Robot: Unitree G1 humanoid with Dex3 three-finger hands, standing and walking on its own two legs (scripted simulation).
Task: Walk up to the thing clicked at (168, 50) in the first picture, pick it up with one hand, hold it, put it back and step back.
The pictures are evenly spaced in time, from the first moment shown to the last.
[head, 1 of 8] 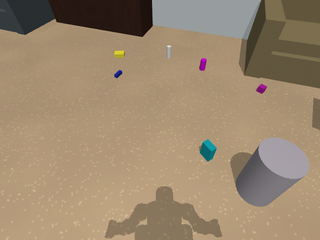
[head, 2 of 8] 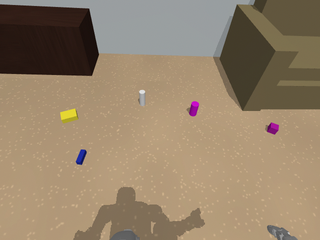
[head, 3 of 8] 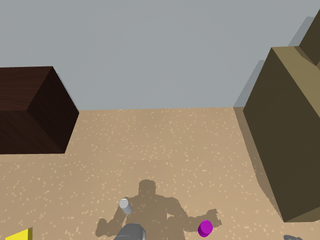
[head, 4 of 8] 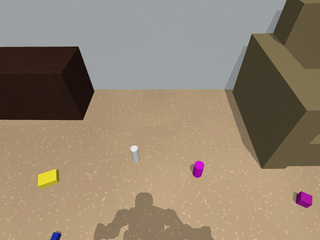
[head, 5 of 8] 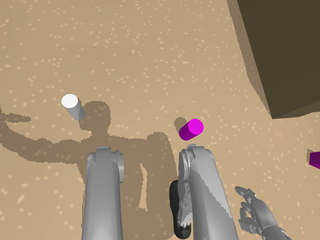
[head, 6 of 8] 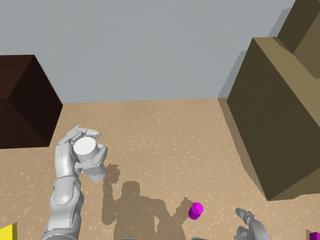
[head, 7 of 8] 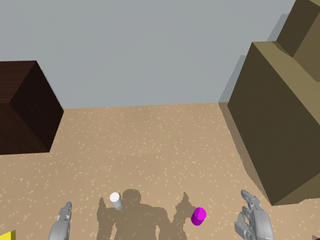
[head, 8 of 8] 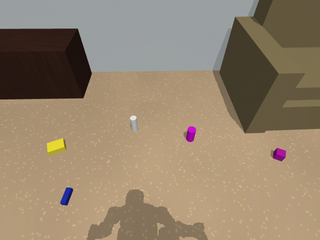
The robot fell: no
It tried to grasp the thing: yes
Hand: left
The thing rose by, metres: 0.68
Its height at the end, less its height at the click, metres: +0.00
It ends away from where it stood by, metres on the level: 0.01
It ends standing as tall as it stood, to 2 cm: yes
